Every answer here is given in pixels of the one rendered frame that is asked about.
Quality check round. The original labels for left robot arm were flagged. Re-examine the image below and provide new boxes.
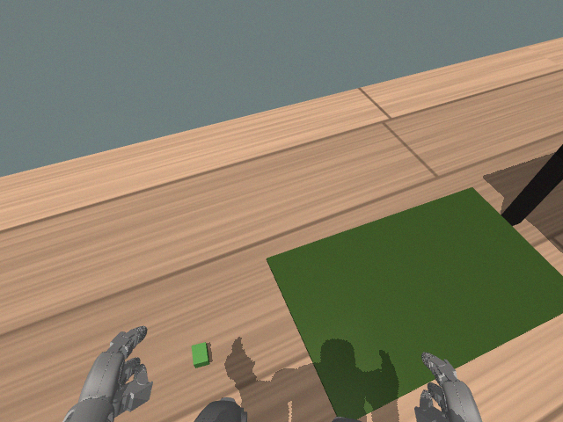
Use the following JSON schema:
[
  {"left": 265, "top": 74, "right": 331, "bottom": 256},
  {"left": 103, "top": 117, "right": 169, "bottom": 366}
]
[{"left": 63, "top": 398, "right": 114, "bottom": 422}]

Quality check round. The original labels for small box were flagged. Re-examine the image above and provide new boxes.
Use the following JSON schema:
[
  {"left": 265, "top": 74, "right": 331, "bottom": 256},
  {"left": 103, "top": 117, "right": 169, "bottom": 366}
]
[{"left": 192, "top": 342, "right": 210, "bottom": 368}]

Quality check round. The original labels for right robot hand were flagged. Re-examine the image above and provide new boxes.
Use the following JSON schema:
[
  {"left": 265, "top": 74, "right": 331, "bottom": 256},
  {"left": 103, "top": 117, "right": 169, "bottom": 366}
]
[{"left": 414, "top": 352, "right": 482, "bottom": 422}]

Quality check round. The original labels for left robot hand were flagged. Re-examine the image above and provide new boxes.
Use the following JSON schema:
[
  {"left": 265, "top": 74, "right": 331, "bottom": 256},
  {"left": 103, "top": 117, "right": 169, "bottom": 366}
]
[{"left": 78, "top": 326, "right": 153, "bottom": 417}]

